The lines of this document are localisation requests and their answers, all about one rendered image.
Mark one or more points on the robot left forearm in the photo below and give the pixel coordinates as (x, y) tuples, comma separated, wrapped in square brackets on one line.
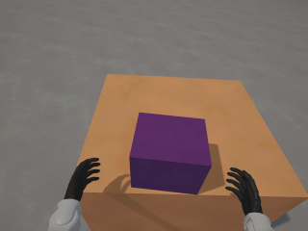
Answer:
[(67, 216)]

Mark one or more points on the carton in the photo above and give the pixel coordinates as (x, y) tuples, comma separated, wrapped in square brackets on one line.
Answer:
[(169, 153)]

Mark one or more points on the robot left hand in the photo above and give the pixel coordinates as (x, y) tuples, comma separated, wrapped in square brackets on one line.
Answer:
[(79, 179)]

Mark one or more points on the robot right hand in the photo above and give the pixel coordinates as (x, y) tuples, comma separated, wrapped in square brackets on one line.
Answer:
[(247, 193)]

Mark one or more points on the robot right forearm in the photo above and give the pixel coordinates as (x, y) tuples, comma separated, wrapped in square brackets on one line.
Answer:
[(257, 222)]

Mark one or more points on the pedestal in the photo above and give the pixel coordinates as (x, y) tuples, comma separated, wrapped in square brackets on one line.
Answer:
[(237, 136)]

